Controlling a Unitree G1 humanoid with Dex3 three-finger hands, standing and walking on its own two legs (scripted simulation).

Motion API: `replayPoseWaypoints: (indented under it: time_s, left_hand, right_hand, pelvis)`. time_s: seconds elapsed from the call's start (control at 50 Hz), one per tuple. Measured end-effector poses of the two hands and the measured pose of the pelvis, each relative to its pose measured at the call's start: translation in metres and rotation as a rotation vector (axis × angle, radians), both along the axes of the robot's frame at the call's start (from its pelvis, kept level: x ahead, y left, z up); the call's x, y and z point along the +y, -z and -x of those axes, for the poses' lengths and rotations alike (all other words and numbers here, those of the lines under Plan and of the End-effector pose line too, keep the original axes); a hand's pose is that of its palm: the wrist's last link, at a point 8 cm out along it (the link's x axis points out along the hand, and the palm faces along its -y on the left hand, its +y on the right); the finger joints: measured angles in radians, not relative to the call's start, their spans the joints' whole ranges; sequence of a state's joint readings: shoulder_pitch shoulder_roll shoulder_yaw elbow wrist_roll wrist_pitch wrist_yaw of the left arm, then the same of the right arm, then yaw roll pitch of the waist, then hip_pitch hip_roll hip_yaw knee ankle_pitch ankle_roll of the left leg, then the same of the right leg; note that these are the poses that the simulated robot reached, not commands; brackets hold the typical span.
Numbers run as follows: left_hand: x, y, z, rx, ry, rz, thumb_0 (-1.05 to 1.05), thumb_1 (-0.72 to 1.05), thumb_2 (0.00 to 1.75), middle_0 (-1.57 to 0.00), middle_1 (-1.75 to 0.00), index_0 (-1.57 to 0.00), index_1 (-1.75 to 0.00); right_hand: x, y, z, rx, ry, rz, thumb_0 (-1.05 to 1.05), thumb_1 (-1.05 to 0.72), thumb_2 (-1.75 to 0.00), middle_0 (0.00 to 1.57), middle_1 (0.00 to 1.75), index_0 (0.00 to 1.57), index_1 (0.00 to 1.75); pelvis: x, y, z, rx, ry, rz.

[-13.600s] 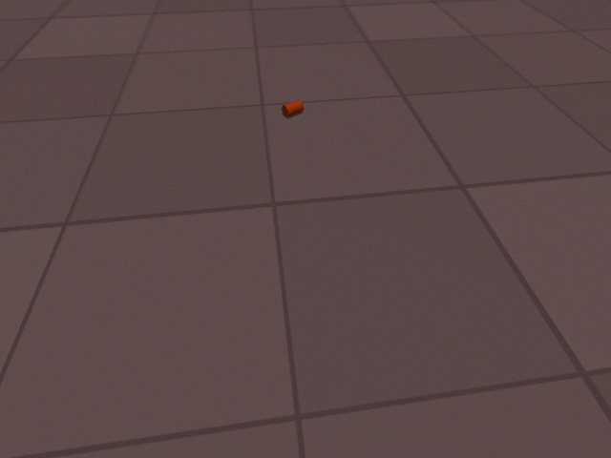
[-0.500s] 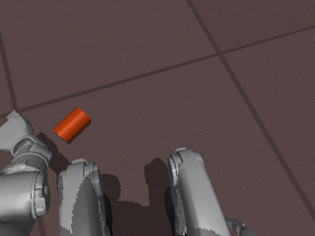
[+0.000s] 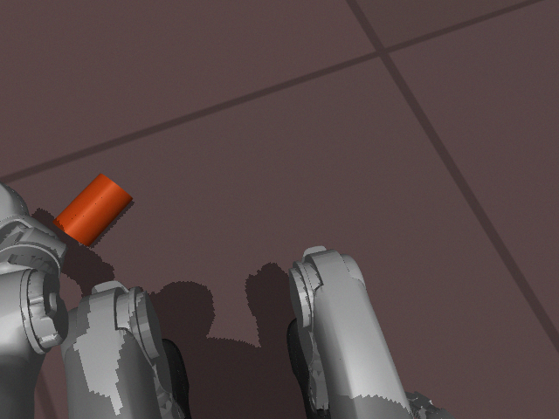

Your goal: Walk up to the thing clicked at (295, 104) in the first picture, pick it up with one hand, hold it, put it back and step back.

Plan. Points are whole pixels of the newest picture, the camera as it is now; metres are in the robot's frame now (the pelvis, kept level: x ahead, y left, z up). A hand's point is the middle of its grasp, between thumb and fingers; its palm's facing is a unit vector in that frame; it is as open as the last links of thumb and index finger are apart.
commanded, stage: rise first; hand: left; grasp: from above
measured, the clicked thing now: (94, 209) +0.49 +0.27 -0.29
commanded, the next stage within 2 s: approach in 0.36 s
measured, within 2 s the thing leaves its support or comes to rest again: neither
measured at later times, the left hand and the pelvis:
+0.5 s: hand (29, 224) +0.43 +0.32 -0.18, palm faces -0.25 -0.33 -0.91, open 13.0 cm; pelvis +0.00 +0.00 -0.01, yaw -2 degrees
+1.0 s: hand (87, 192) +0.49 +0.25 -0.21, palm faces -0.27 -0.32 -0.91, open 14.2 cm; pelvis +0.00 +0.00 -0.01, yaw -5 degrees
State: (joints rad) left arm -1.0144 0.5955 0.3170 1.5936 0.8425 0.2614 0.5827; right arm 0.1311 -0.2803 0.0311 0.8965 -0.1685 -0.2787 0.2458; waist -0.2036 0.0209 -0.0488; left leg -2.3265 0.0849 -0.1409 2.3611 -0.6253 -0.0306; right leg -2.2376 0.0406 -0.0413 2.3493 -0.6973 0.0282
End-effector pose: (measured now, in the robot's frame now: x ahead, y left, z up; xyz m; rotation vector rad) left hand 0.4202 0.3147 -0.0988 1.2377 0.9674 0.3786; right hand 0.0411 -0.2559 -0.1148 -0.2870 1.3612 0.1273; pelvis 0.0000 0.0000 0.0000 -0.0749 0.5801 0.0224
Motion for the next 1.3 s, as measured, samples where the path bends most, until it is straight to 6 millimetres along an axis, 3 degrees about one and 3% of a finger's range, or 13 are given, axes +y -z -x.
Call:
replayPoseWaypoints:
  time_s: [0.56, 0.66, 0.86, 0.96, 1.1, 1.3]
  left_hand:
    - [0.002, 0.022, -0.016, 0.011, 0.025, 0.001, 0.00, -0.40, 0.86, -0.26, -0.90, -0.25, -0.91]
    - [-0.009, 0.027, -0.027, 0.027, 0.064, 0.003, 0.00, -0.49, 0.93, -0.19, -0.95, -0.18, -0.97]
    - [-0.054, 0.037, -0.069, -0.011, 0.109, 0.015, 0.00, -0.58, 1.00, -0.13, -1.01, -0.11, -1.03]
    - [-0.065, 0.045, -0.073, -0.011, 0.086, 0.016, 0.00, -0.58, 1.00, -0.13, -1.02, -0.11, -1.03]
    - [-0.050, 0.057, -0.056, 0.012, 0.023, 0.008, 0.00, -0.57, 0.98, -0.12, -1.02, -0.11, -1.03]
    - [-0.018, 0.065, -0.043, 0.052, 0.007, 0.004, 0.00, -0.58, 1.00, -0.12, -0.98, -0.10, -1.01]
  right_hand:
    - [0.002, -0.004, 0.022, 0.052, -0.006, -0.002, 0.00, -0.92, -0.90, 0.20, 0.30, 0.20, 0.30]
    - [0.001, -0.006, 0.027, 0.057, -0.020, 0.002, 0.00, -0.92, -0.90, 0.20, 0.30, 0.20, 0.30]
    - [-0.001, -0.023, 0.056, 0.107, -0.001, 0.031, 0.00, -0.92, -0.90, 0.20, 0.30, 0.20, 0.30]
    - [0.004, -0.032, 0.073, 0.156, 0.021, 0.012, 0.00, -0.92, -0.90, 0.20, 0.30, 0.20, 0.30]
    - [0.012, -0.032, 0.081, 0.188, 0.025, -0.026, 0.00, -0.92, -0.90, 0.20, 0.30, 0.20, 0.30]
    - [0.015, -0.026, 0.067, 0.159, -0.033, -0.035, 0.00, -0.92, -0.90, 0.20, 0.30, 0.20, 0.30]
  pelvis:
    - [0.004, 0.013, -0.001, -0.020, 0.018, 0.030]
    - [0.003, 0.016, 0.000, -0.028, 0.020, 0.032]
    - [0.002, 0.018, -0.001, -0.034, 0.039, 0.053]
    - [0.003, 0.014, -0.001, -0.035, 0.050, 0.062]
    - [0.003, 0.013, 0.001, -0.049, 0.057, 0.068]
    - [0.005, 0.019, 0.001, -0.063, 0.051, 0.072]
